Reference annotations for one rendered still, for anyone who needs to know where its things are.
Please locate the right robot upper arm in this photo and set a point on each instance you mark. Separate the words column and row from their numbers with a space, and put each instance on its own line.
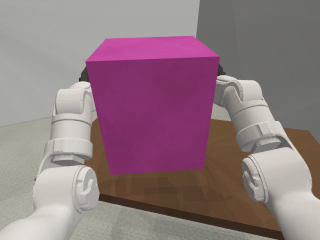
column 279, row 179

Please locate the left robot upper arm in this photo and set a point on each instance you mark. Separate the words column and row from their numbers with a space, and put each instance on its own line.
column 61, row 197

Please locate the robot left forearm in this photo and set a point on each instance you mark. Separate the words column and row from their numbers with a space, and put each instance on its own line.
column 71, row 123

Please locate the right robot hand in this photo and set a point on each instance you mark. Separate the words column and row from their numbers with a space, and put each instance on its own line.
column 220, row 71

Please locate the robot right forearm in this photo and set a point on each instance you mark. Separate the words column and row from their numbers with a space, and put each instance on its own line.
column 257, row 131

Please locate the table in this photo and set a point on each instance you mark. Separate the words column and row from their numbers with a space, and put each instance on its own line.
column 214, row 195

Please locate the carton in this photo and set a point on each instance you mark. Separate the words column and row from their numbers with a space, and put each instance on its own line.
column 153, row 98

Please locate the left robot hand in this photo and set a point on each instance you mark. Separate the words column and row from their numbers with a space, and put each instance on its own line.
column 84, row 76

